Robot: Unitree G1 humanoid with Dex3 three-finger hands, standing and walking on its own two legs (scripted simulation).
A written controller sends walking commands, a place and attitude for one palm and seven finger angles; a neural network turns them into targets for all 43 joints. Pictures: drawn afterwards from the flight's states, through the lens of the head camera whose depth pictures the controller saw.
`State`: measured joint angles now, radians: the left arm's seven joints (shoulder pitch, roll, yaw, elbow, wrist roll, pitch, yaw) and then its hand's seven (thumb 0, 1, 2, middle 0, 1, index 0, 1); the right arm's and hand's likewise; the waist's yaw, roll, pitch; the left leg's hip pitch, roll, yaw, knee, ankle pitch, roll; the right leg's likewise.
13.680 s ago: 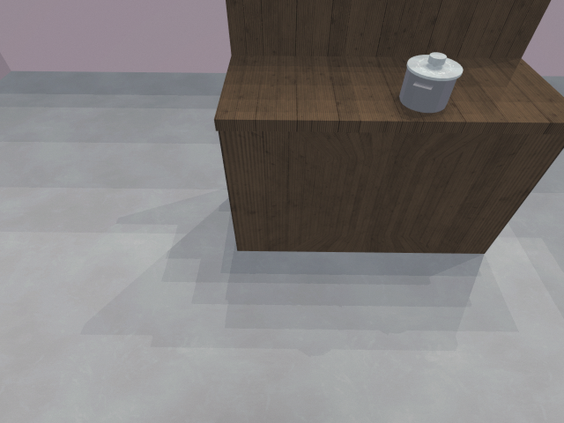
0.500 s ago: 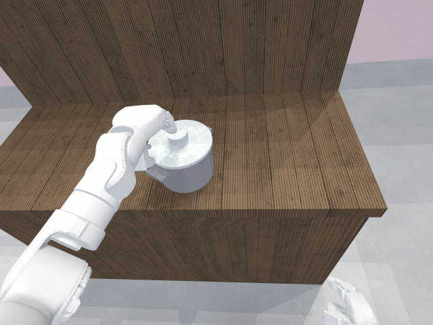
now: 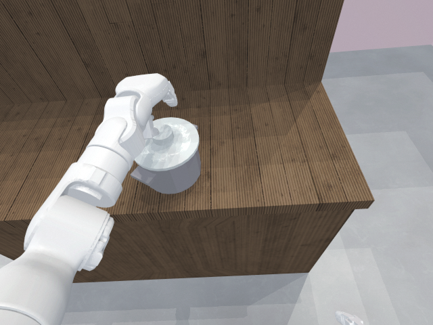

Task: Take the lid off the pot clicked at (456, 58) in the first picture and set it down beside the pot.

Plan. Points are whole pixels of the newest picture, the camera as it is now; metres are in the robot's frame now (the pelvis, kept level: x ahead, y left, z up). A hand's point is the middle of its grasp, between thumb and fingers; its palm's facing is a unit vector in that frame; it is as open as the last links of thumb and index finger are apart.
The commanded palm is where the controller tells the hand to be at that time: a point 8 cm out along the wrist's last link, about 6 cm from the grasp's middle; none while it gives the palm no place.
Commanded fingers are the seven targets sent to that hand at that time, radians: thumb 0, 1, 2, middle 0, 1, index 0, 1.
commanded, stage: move the open hand above the knob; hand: left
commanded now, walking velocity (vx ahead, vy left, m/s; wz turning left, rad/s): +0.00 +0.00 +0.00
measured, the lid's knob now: (162, 134) +0.50 +0.12 +0.06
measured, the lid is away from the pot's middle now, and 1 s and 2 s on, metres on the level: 0.00 0.00 0.00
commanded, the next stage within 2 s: lower the open fingers around the knob in 0.60 s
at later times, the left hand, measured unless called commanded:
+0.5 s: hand (150, 120) +0.47 +0.12 +0.13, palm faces -0.28 -0.04 -0.96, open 10.2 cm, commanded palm +0.46 +0.12 +0.19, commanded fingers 0.00 -0.31 1.43 -0.83 -0.08 -0.83 -0.08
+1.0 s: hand (154, 131) +0.46 +0.12 +0.11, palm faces -0.34 -0.04 -0.94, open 10.2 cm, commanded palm +0.45 +0.12 +0.17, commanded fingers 0.00 -0.31 1.43 -0.83 -0.08 -0.83 -0.08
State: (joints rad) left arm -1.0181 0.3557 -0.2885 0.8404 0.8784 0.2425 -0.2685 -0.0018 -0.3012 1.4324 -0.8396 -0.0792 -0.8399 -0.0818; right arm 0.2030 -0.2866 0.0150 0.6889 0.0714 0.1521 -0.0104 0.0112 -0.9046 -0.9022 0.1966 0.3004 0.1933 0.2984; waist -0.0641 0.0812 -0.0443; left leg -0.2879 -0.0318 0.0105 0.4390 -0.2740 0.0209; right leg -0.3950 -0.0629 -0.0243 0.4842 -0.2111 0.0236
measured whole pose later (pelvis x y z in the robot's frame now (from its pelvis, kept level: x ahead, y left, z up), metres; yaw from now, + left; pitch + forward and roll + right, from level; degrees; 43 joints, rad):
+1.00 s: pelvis +0.01 +0.00 +0.00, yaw +0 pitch +7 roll +1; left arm -0.96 0.32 -0.34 0.80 0.87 0.26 -0.29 0.00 -0.30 1.43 -0.84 -0.08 -0.84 -0.08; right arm 0.17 -0.27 0.02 0.66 0.06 0.17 0.00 0.01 -0.90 -0.90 0.20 0.30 0.19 0.30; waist -0.04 0.08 -0.04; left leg -0.28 -0.04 0.00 0.44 -0.28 0.03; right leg -0.38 -0.07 -0.03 0.47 -0.22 0.03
